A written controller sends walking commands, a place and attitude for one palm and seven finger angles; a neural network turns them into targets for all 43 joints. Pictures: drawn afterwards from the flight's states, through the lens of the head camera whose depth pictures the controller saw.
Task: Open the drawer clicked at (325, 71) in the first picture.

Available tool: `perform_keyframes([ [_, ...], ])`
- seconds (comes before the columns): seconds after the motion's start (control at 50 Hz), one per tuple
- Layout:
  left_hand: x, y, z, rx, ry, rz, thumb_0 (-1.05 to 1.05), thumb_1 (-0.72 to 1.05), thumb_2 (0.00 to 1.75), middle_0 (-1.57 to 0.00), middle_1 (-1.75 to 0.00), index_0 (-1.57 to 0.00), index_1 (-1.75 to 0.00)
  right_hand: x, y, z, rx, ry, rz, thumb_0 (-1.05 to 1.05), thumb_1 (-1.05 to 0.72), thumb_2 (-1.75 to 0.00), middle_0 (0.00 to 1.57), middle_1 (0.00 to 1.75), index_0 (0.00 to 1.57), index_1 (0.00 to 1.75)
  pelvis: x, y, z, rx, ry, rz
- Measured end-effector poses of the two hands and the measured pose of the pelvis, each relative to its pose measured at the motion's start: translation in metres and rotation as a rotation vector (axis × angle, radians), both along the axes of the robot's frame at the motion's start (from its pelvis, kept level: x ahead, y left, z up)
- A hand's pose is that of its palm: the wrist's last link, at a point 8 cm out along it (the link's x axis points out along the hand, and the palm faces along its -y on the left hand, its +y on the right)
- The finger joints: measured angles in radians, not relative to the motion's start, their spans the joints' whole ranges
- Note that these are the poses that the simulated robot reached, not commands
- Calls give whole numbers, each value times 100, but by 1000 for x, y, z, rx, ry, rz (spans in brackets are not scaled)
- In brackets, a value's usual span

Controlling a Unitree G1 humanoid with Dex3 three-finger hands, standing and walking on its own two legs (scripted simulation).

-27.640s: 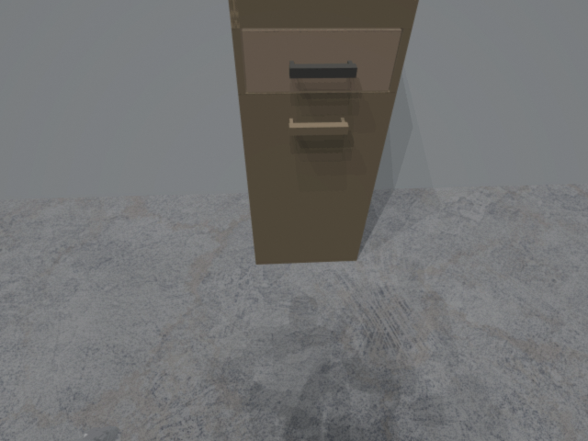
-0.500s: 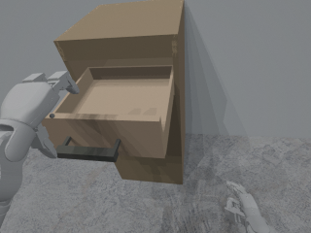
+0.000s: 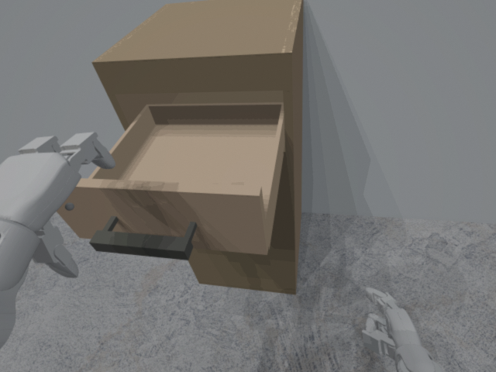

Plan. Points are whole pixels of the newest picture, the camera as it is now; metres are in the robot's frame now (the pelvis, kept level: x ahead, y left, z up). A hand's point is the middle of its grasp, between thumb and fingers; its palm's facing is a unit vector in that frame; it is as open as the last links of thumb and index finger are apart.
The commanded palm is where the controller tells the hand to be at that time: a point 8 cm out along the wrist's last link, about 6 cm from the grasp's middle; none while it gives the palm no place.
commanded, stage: draw the hand back to the body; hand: left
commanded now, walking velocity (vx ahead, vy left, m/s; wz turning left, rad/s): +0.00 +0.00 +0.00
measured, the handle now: (146, 234) +0.29 +0.23 +0.09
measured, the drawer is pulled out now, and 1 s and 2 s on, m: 0.30 0.30 0.30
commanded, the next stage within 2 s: step back with the hand held close in 1.04 s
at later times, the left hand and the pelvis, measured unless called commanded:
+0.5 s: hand (96, 172) +0.24 +0.20 +0.27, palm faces +0.41 -0.84 -0.34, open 11.7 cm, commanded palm +0.19 +0.26 +0.28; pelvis +0.04 -0.01 +0.00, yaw -3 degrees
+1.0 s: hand (72, 183) +0.22 +0.21 +0.28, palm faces +0.49 -0.79 -0.36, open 7.7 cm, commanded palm +0.17 +0.26 +0.28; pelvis +0.03 -0.01 +0.00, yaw -2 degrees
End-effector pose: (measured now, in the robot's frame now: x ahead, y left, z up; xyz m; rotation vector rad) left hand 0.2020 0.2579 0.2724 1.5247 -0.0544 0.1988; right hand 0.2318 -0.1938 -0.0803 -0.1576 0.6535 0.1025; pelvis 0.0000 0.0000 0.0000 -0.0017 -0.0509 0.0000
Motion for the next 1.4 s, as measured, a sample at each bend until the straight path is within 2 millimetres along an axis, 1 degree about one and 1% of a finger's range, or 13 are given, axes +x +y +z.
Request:
perform_keyframes([
  [0.06, -5, -7, -9, 7, 43, -34, 0, -49, 30, -32, -120, -32, -120, 3, 1, 2, -9, -10, 7, 2, -90, -90, 20, 30, 20, 30, 1, 0, 0, 0, 0, 3],
  [0.12, -11, -17, -7, -408, -114, -235, -1, -48, 30, -32, -119, -32, -119, 2, 2, 8, -16, -65, -13, 2, -90, -90, 20, 30, 20, 30, 2, -1, 1, -9, -13, -3],
  [0.18, -17, -17, 0, -674, -325, -342, -1, -44, 32, -33, -117, -32, -117, -8, 0, 13, -32, -78, -42, 2, -90, -90, 20, 30, 20, 30, 5, -5, 2, -11, -16, -11],
  [0.28, -22, 0, 21, -834, -654, -387, -1, -34, 36, -32, -110, -31, -110, -28, -13, 11, -75, -34, -88, 1, -90, -90, 20, 30, 20, 30, 16, -10, 4, -13, -27, -22],
  [0.38, -8, 3, 14, -932, -708, -362, -1, -19, 43, -29, -100, -29, -100, -41, -30, 3, -104, 21, -132, 2, -90, -90, 20, 30, 20, 30, 25, -9, 5, -9, -31, -30],
  [0.48, 4, -11, 3, -933, -605, -374, -1, -3, 50, -28, -89, -27, -89, -43, -44, 0, -118, 38, -176, 2, -90, -90, 20, 30, 20, 30, 34, -8, 5, -7, -21, -45],
  [0.56, 1, -17, 9, -867, -569, -397, -1, 10, 56, -27, -81, -27, -80, -36, -48, 1, -111, 22, -202, 2, -90, -90, 20, 30, 20, 30, 40, -8, 4, -8, -13, -52],
  [0.7, -7, -6, 21, -809, -625, -353, 0, 34, 66, -26, -65, -25, -65, -16, -42, 4, -79, -5, -189, 2, -90, -90, 20, 30, 20, 30, 42, -10, 4, -8, -12, -45],
  [0.8, -8, 2, 11, -854, -621, -283, 0, 52, 73, -24, -54, -24, -54, -8, -35, 6, -64, -18, -162, 2, -90, -90, 20, 30, 20, 30, 40, -11, 4, -7, -11, -40],
  [0.94, -18, -6, 6, -879, -606, -292, 0, 75, 83, -23, -39, -22, -39, -7, -30, 11, -72, -37, -134, 2, -90, -90, 20, 30, 20, 30, 37, -13, 4, -9, -17, -37],
  [1.1, -29, -2, 19, -843, -662, -315, 1, 86, 88, -22, -32, -21, -32, -18, -30, 11, -69, -34, -141, 2, -90, -90, 20, 30, 20, 30, 28, -12, 5, -11, -33, -34],
  [1.24, -28, 5, 17, -813, -642, -311, 1, 88, 89, -21, -30, -21, -30, -37, -35, 9, -67, -4, -166, 2, -90, -90, 20, 30, 20, 30, 16, -9, 4, -20, 3, -37],
  [1.4, -24, 0, 4, -763, -492, -414, 1, 89, 89, -21, -30, -21, -30, -70, -48, 10, -123, 42, -269, 2, -90, -90, 20, 30, 20, 30, -3, 8, 2, -21, 65, -61],
])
